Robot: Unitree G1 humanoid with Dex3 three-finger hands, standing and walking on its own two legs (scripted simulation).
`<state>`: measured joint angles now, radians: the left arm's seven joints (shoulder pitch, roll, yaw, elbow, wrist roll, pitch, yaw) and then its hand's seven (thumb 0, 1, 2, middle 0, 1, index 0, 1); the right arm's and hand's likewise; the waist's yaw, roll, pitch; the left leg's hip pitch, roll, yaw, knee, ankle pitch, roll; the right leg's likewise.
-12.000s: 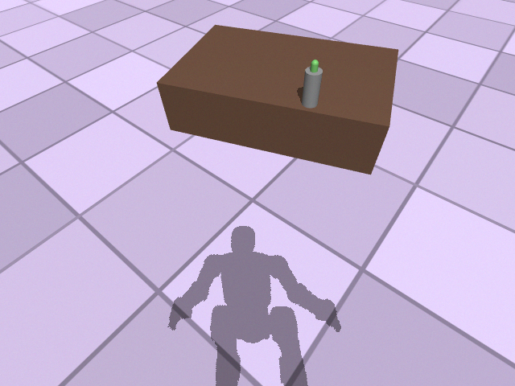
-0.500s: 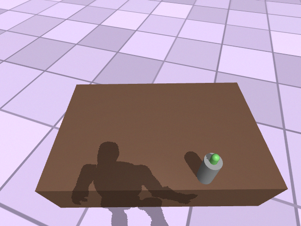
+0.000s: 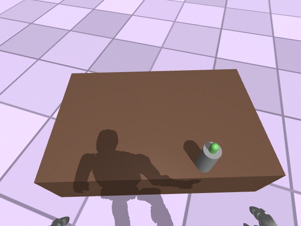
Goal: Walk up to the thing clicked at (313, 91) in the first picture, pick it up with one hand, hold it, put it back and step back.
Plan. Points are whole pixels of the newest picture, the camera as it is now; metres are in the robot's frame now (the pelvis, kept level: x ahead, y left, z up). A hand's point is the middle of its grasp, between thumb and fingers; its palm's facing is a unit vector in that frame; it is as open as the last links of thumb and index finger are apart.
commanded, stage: go down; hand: right
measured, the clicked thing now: (208, 155) +0.43 -0.23 -0.33
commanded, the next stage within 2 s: none
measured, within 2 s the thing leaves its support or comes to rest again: neither
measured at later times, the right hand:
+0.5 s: hand (251, 220) +0.16 -0.27 -0.15, palm faces +0.02 +0.94 -0.34, open 17.1 cm
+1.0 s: hand (257, 222) +0.15 -0.28 -0.15, palm faces +0.06 +0.94 -0.34, open 17.5 cm
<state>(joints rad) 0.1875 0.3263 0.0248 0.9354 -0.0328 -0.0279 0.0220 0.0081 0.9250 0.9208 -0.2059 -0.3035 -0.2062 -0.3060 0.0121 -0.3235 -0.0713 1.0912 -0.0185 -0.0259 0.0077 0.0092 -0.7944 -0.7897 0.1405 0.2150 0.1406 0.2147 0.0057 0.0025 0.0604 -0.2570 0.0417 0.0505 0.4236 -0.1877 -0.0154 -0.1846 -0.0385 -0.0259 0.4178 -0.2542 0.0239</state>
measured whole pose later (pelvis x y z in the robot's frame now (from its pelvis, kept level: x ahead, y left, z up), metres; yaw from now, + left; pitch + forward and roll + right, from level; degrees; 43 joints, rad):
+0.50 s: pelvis +0.01 -0.02 -0.02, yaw -1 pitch +8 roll +1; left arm 0.23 0.25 0.01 0.69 -0.02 -0.11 0.06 0.01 0.91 0.91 -0.20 -0.30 -0.21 -0.30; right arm 0.13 -0.33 -0.15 0.64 -0.09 0.26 0.06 0.00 0.45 -0.07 0.05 0.05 0.05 0.05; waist 0.01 -0.01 -0.03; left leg -0.48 0.05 0.06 0.65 -0.31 -0.03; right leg -0.44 -0.04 0.00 0.71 -0.41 0.01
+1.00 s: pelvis +0.01 -0.01 -0.05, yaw -2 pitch +11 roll +3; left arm 0.25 0.24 -0.02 0.60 -0.02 -0.16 0.11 0.01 0.90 0.91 -0.20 -0.29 -0.20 -0.30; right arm 0.31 -0.37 -0.17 0.28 -0.03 0.45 0.08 0.00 0.55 -0.05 0.04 0.06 0.05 0.06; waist 0.02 -0.02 -0.11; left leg -0.63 0.05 0.09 0.85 -0.41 -0.03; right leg -0.61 -0.05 0.04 0.93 -0.51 0.01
